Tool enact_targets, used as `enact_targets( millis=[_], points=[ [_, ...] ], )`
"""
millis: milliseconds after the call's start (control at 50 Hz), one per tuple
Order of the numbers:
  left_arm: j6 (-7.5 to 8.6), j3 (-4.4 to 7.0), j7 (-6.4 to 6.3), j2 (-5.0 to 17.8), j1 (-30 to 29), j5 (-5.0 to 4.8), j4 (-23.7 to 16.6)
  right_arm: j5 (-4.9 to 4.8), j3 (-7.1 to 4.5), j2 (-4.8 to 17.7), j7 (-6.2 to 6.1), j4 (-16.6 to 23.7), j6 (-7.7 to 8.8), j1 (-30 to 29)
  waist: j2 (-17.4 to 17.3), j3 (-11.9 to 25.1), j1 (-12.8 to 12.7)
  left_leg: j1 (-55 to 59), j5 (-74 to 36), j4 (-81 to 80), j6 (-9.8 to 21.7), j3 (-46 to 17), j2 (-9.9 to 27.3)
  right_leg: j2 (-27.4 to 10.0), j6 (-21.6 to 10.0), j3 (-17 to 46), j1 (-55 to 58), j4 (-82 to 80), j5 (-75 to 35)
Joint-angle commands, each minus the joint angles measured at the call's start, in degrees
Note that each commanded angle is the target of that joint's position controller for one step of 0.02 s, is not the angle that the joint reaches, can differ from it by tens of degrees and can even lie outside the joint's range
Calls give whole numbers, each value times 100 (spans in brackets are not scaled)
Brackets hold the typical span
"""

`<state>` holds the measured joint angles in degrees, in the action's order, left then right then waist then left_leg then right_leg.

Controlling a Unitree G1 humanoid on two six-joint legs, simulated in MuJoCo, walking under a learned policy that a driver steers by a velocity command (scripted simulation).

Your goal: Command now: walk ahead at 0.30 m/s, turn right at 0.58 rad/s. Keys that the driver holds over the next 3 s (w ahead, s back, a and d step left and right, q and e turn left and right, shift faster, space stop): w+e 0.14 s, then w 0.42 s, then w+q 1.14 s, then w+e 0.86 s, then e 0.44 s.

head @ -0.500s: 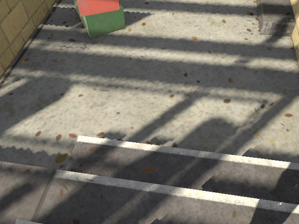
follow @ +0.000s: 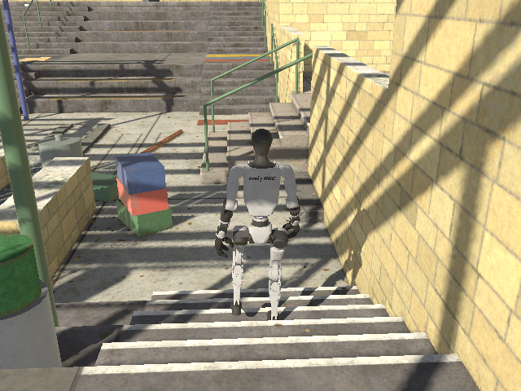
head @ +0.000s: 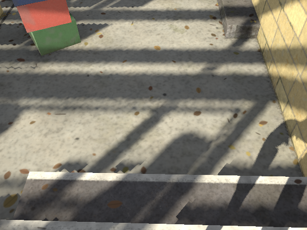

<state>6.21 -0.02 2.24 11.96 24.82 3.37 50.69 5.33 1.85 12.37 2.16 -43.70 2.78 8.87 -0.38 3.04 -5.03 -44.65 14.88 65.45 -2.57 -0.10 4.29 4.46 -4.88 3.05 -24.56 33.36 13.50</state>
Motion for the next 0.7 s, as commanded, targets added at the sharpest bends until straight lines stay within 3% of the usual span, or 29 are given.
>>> enact_targets(
  millis=[20,60,80,100,120,140,160,180,200,220,240,260,300,320,340,360,400,420,440,460,480,520,580,600,620,640,660,680,700],
  points=[
    [175,246,51,1210,-692,-77,-754,-15,-66,489,-48,367,92,65,522,-71,394,1614,740,-1042,-68,145,-264,-1302,-1187,2258,-653,-1639,2028],
    [127,294,89,1189,-570,-96,-771,-149,-52,496,-165,509,167,-34,566,-155,215,1729,887,-2207,1,28,-441,-1412,-1363,2691,144,-1418,2047],
    [63,296,108,1114,-652,-134,-764,-246,-72,517,-215,539,249,96,462,-136,334,2053,574,-3008,135,141,-570,-1364,-1427,2773,342,-1157,2051],
    [18,279,113,1011,-620,-105,-740,-293,-137,599,-279,533,340,267,496,-62,422,2624,447,-3365,309,192,-660,-1274,-1436,2829,240,-810,1722],
    [14,231,83,784,-564,1,-716,-280,-223,750,-340,430,432,833,243,91,671,3680,363,-3581,640,-218,-384,-1037,-1232,2720,-379,40,1447],
    [46,65,118,111,-235,49,-733,-256,-347,1105,-425,110,519,1952,-615,727,878,5213,-798,-3642,1717,-1517,768,-303,-635,1728,-1381,1981,1411],
    [103,54,116,-54,-216,6,-987,30,-456,1427,-266,40,517,2408,-1689,282,998,6043,-854,-4520,3267,-4562,2041,668,-124,1244,-4091,3405,2120],
    [93,173,19,509,-642,45,-937,97,-467,1126,-117,-65,472,2084,2,-437,978,5901,-952,-4660,3000,-4256,2201,236,-10,1635,-5062,3897,1379],
    [9,219,-110,528,-472,2,-653,-54,-436,868,54,-117,385,1729,0,-329,769,5440,-739,-4523,2592,-3364,1790,18,160,1450,-4816,4268,722],
    [-70,224,-147,580,-245,54,-464,-134,-289,286,115,-65,378,1286,-71,-132,532,5010,-759,-4518,2176,-2519,1362,-304,253,1245,-4314,4189,48],
    [-144,177,-130,381,-320,184,-356,-153,-209,-50,102,-213,378,1316,-186,-189,453,4469,-918,-4387,1832,-1844,901,-496,258,1012,-3952,4079,-368],
    [-167,120,20,309,-450,243,-339,-151,-175,-182,27,-155,381,1100,-177,-110,373,3876,-1194,-4400,1695,-1319,661,-619,283,625,-3448,3993,-668],
    [-168,93,251,267,-1049,144,-450,-59,-191,-5,-39,-419,403,1404,-159,-311,632,3295,-1455,-4612,1844,-917,597,-741,302,333,-3244,3417,-1428],
    [-171,10,343,119,-1004,225,-381,59,-215,140,-86,-681,398,1755,-244,-260,644,3190,-1424,-4432,1847,-830,544,-823,263,239,-3128,3485,-1827],
    [-155,3,365,165,-1130,215,-398,70,-225,221,-89,-832,416,1979,-238,-345,715,3177,-1564,-4395,1901,-849,632,-826,253,206,-3247,3316,-2005],
    [-138,-26,333,266,-1374,213,-441,130,-140,9,-126,-1059,447,2123,-119,-345,790,3824,-1326,-4149,1811,-1064,705,-966,262,738,-3829,2574,-2705],
    [-118,-32,227,316,-1918,277,-490,31,-79,5,-176,-1270,508,2593,-410,-326,1061,4357,-1081,-3957,1759,-1008,668,-913,351,508,-4089,1659,-3429],
    [-110,-42,227,391,-2200,241,-524,-58,-52,0,-202,-1193,497,2446,-54,-376,1075,3690,-675,-3867,1627,-573,419,-947,317,122,-3261,666,-4332],
    [-130,-105,240,189,-2340,219,-567,-21,-29,112,-103,-1277,450,2482,-347,-480,988,2528,-322,-4046,1641,-459,326,-915,258,-241,-2021,811,-4587],
    [-193,-124,279,195,-2285,219,-616,44,-6,113,-15,-1312,416,2410,-431,-669,922,1926,-32,-4064,1690,-479,392,-926,241,-260,-1457,1019,-4518],
    [-219,-99,297,338,-2298,252,-655,12,-13,198,26,-1312,405,2347,-347,-879,889,1895,12,-3954,1743,-614,503,-905,264,-220,-1420,1009,-4267],
    [-228,-119,243,353,-2733,233,-875,-79,38,126,-17,-1596,444,2766,-125,-1161,1069,2816,-300,-3624,1725,-854,670,-913,309,-161,-1811,306,-3544],
    [-253,-210,255,198,-3358,175,-1023,-128,-1,193,-161,-1943,413,3341,-168,-1336,1443,4116,-555,-3085,1618,-1114,698,-971,385,-181,-2049,-767,-2868],
    [-268,9,58,372,-3533,-701,-817,-483,-269,615,-368,-1713,135,2866,103,-1865,1603,3494,-1143,-2775,1304,-638,325,-781,475,-628,-1241,-1159,-3368],
    [-262,-37,-39,256,-3260,-731,-703,-454,-253,546,-446,-1745,-6,3096,46,-1663,1592,3510,-1427,-2371,1288,-739,301,-756,494,-565,-545,-1325,-3283],
    [-274,-222,191,61,-2796,270,-621,71,-94,314,-78,-2038,114,3387,-419,-651,1234,3551,-1295,-2274,1399,-1012,411,-1032,308,-316,490,-988,-2914],
    [-277,45,221,565,-1971,355,-381,15,-184,360,100,-1889,178,2867,-74,-750,702,3345,-1789,-1549,1391,-934,385,-906,143,-526,1201,-1192,-2436],
    [-200,242,198,1063,-313,217,156,143,-187,497,294,-1846,169,2578,406,-358,15,2407,-1522,-99,1099,-662,75,-1029,-46,-512,3096,-1419,-3311],
    [-249,351,203,1280,1272,271,571,92,-87,-278,559,-2393,154,4017,1505,1384,19,805,1419,2240,573,-161,-515,-1901,-1075,-20,6373,374,-6204]
  ],
)
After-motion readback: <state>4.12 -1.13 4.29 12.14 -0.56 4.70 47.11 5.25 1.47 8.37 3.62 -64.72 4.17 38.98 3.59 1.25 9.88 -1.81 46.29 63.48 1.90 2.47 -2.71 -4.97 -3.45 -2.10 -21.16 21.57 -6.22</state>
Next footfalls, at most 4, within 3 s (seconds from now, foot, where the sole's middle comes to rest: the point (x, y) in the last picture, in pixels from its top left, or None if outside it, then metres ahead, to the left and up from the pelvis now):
0.12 left None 0.10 0.12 -0.77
0.68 right None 0.44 -0.17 -0.91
1.28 left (156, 196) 0.78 0.11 -1.06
1.74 right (183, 162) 1.11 -0.05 -1.21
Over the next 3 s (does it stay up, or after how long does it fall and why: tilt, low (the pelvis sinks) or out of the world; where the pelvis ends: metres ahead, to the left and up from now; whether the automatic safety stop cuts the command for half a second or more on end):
stays up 1.51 0.12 -0.43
